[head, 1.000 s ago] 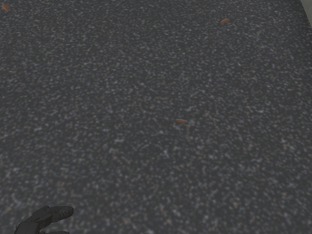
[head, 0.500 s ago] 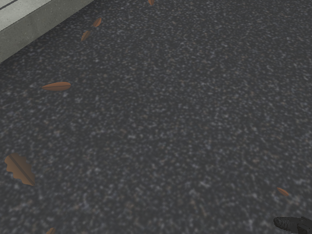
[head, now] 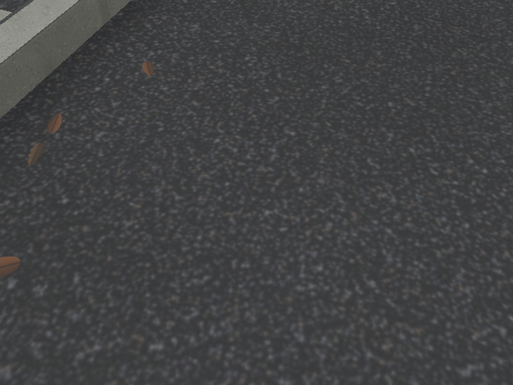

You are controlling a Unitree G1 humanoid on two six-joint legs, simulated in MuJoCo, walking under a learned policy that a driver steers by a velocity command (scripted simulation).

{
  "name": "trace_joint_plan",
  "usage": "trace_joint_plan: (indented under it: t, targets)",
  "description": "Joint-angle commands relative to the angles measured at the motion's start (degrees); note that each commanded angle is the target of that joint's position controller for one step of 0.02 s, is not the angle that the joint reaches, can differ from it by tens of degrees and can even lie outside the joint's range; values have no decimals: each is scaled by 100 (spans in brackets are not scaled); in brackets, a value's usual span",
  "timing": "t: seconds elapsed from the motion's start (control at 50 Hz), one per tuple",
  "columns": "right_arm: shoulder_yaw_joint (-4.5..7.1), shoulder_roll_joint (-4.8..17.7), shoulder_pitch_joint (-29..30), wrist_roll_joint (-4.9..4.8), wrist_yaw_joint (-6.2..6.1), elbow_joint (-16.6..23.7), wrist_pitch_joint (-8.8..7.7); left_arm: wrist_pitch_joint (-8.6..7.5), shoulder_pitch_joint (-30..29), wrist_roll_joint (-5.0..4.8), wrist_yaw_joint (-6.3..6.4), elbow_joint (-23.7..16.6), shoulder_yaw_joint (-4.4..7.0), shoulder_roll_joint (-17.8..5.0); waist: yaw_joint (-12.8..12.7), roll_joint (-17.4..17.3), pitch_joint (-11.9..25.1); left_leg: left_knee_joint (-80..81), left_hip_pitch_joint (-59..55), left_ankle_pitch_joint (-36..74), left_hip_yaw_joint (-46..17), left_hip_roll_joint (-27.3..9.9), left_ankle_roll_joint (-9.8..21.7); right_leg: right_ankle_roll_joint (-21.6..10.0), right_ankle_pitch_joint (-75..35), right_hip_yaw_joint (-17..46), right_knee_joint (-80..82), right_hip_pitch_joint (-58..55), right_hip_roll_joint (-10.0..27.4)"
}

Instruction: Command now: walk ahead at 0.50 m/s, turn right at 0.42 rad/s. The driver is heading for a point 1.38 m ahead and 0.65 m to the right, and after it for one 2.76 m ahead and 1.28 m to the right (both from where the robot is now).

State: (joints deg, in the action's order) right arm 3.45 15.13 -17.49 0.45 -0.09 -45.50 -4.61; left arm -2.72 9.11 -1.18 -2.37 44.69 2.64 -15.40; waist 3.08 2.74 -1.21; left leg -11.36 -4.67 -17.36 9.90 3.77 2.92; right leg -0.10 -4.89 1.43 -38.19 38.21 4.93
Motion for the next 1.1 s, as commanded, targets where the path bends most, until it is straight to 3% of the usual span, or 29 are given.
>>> trace_joint_plan:
  t: [0.02, 0.08, 0.1, 0.12, 0.14, 0.16, 0.18, 0.2, 0.22, 0.24, 0.32, 0.4, 0.48, 0.52, 0.56, 0.58, 0.6, 0.62, 0.64, 0.66, 0.68, 0.74, 0.82, 0.92, 1.0, 1.02, 1.06, 1.08, 1.1]
  targets:
    - [270, 985, -140, -73, -73, 136, 86, -112, -858, 10, -143, -747, 37, -322, 150, -478, -451, -86, -286, 3491, -237, -1928, 591, -213, 523, -262, 304, 474, -80]
    - [331, 1233, 45, -99, -181, 187, 228, -51, -280, 10, -183, -799, 189, -616, -307, -840, 152, -1376, -448, 6303, -1, -1906, 377, -566, 1425, -775, 237, -636, -628]
    - [329, 1270, 126, -106, -212, 204, 267, -34, 413, 0, -146, -675, 323, -865, -714, -822, 542, -2354, -162, 6551, 88, -1788, 256, -747, 1409, -808, 382, -1611, -838]
    - [286, 1216, 201, -112, -241, 256, 243, -7, 1342, -5, -54, -493, 500, -1212, -1231, -533, 1023, -3802, 823, 5560, 146, -1541, 37, -1017, 1055, -333, 768, -3232, -747]
    - [54, 483, -396, 67, -145, 518, 100, 6, 1676, -27, 41, -455, 654, -1849, -823, 908, 1649, -6058, 3441, 910, -18, -575, -374, -2027, 1475, 2478, 819, -5554, 783]
    - [-22, 520, -195, 16, -32, 551, -141, -58, 1703, -20, 32, -582, 547, -1603, -917, 692, 2439, -7003, 4519, -1669, -1347, 80, -373, -2564, 2012, 4724, 1781, -6330, 1426]
    - [86, 894, 460, -232, 65, 724, -292, -91, 1562, 32, 36, -578, 444, -1260, -1103, 332, 1794, -7068, 5069, -1265, -1723, -312, -231, -2197, 2063, 3949, 2023, -5951, 1275]
    - [54, 879, 696, -266, 80, 828, -373, -111, 1217, 14, 45, -617, 399, -1102, -903, -40, 1096, -6570, 5073, -753, -1630, -571, -143, -1966, 1782, 3187, 2082, -5068, 1051]
    - [72, 856, 752, -128, 42, 792, -389, -108, 822, -2, 51, -687, 346, -942, -628, -371, 611, -5989, 4818, -475, -1546, -782, -176, -1796, 1203, 2607, 2154, -4184, 806]
    - [121, 912, 663, -33, 17, 765, -336, -111, 568, 51, 75, -785, 287, -782, -416, -267, 416, -5638, 4397, -260, -1539, -926, -242, -1736, 643, 2228, 2278, -3550, 632]
    - [73, 669, 554, 55, -24, 781, -101, -124, 444, 63, 191, -858, 326, -948, -192, -57, 244, -4629, 3869, 259, -1295, -921, -647, -1724, -327, 1500, 2532, -2430, 269]
    - [-49, 420, 1471, 25, 2, 985, -118, -43, 744, -8, 304, -743, 373, -1080, -567, 170, 161, -2724, 3402, 1837, -1193, -581, -790, -1320, 342, 1105, 2382, -2100, -143]
    - [25, 654, 1855, -98, 95, 1100, -204, 37, 1078, -51, 333, -623, 383, -1068, -710, 295, 212, -1877, 3125, 2052, -1416, -397, -708, -1164, 1104, 1738, 1993, -2564, 107]
    - [105, 824, 1698, -115, 125, 1079, -258, 55, 1031, -32, 350, -631, 389, -1045, -561, 420, 213, -1728, 2945, 1646, -1518, -423, -536, -1060, 1231, 2123, 1655, -2835, 276]
    - [221, 974, 975, -90, 97, 892, -314, 71, 898, 2, 342, -692, 344, -872, -146, 472, 426, -1436, 1972, 1428, -1388, -436, -261, -839, 1044, 2137, 1010, -2751, 70]
    - [305, 1213, 277, 15, 54, 822, -345, 50, 915, 51, 313, -765, 221, -539, 176, 99, 1054, -1494, 751, 1137, -1963, -1101, 60, -635, 1331, 1777, -241, -2332, -259]
    - [437, 1744, -368, 133, 34, 684, -285, 1, 1615, -47, 312, -933, 96, -140, 12, -1531, 1888, -1104, -1253, -114, -4321, -2433, 940, -210, 3091, 916, -2227, -495, -1103]
    - [389, 1456, -480, -6, 85, 611, -240, -21, 1724, -112, 318, -920, 121, -527, 27, -2045, 1838, -601, -1394, -1570, -5744, -2839, 1165, -115, 3890, 867, -3290, 532, -815]
    - [274, 1035, -194, -45, 67, 699, -214, 5, 1277, -110, 320, -887, 242, -970, 161, -1362, 1086, -479, -775, -1829, -5023, -2608, 932, -81, 3370, 902, -3692, 805, -551]
    - [216, 877, 67, -16, 46, 731, -167, 39, 873, -46, 327, -956, 268, -1022, 144, -935, 640, -489, -138, -1130, -4153, -2371, 742, -53, 2945, 679, -3705, 726, -360]
    - [166, 739, 268, 8, 39, 695, -140, 43, 638, 17, 312, -1031, 279, -965, 65, -782, 288, -384, 436, -373, -3505, -2128, 691, -40, 2636, 645, -3454, 607, -205]
    - [120, 587, 416, 10, 9, 578, -175, 123, 678, -56, 233, -1075, 272, -672, -154, -1028, 97, -26, 1089, 621, -2402, -1800, 648, -18, 2276, 499, -2996, 141, 65]
    - [218, 866, 329, 0, 0, 369, -206, 182, 318, -4, 211, -1247, 205, -465, -145, -738, -18, 234, 995, 1490, -1677, -1941, 830, 110, 1705, 439, -2227, 461, 165]
    - [245, 1053, 241, -39, -33, 177, -111, 98, -404, -10, 51, -1380, 130, -319, 101, -628, -179, 227, 780, 2037, -658, -1769, 617, 43, 437, 37, -697, 158, 78]
    - [299, 1245, -21, -143, -27, -8, 4, 89, -903, -37, -83, -1598, 127, -334, 203, -627, -371, 49, 262, 2510, -311, -1952, 488, -184, 689, -287, 17, 5, -50]
    - [316, 1306, 60, -166, -39, -7, 51, 90, -880, -10, -106, -1633, 166, -410, 101, -658, -376, -255, 162, 3456, -174, -1944, 413, -280, 933, -414, 176, -174, -176]
    - [371, 1481, 152, -231, -110, 32, 141, 105, -247, 79, -113, -1526, 325, -696, -320, -870, 101, -1469, 59, 5738, 30, -1846, 242, -512, 1339, -765, 337, -1144, -663]
    - [354, 1442, 254, -267, -139, 79, 163, 108, 647, 84, -74, -1291, 483, -954, -814, -775, 566, -2585, 427, 5806, 161, -1656, 62, -704, 785, -784, 783, -2352, -898]
    - [273, 1232, 181, -176, -137, 165, 118, 162, 1390, 83, 52, -1127, 637, -1313, -1171, -316, 1006, -4175, 1673, 4166, 175, -1367, -265, -978, -400, -106, 955, -3949, -549]
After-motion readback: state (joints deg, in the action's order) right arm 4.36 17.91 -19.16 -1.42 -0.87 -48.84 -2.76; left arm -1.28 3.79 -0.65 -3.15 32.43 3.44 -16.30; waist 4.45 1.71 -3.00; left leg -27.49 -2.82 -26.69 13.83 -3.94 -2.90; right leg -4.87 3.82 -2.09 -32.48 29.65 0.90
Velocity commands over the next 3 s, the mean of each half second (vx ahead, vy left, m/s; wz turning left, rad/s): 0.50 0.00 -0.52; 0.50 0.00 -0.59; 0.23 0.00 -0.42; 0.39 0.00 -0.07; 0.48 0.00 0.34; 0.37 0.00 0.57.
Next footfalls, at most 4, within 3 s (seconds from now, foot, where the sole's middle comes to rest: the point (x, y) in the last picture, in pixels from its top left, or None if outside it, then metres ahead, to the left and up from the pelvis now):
0.12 right None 0.24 -0.12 -0.77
0.58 left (239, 359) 0.55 0.03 -0.77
1.10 right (372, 313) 0.67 -0.34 -0.77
1.56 left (318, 256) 0.86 -0.21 -0.77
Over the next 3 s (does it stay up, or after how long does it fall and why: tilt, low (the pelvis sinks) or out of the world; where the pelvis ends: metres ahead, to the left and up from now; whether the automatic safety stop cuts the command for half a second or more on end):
stays up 1.21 -0.74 -0.02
